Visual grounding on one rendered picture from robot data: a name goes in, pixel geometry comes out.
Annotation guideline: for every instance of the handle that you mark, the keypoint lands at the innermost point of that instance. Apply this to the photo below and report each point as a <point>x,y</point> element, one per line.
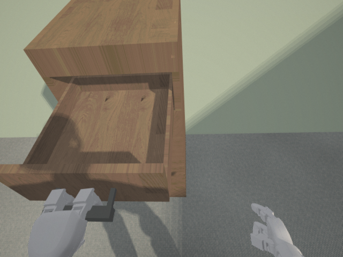
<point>100,213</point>

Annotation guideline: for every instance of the cabinet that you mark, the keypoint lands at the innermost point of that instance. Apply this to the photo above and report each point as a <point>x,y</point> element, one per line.
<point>106,37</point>

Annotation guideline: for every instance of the drawer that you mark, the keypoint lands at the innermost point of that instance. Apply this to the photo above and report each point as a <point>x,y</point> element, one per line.
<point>106,131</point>

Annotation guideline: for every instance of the right robot hand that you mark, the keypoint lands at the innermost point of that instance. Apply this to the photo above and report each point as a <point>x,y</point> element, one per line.
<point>266,238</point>

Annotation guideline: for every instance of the right robot forearm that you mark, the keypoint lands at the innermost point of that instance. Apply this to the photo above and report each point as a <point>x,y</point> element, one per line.
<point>287,250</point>

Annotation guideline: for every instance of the left robot hand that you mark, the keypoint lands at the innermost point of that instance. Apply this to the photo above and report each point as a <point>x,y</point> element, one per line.
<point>60,233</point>

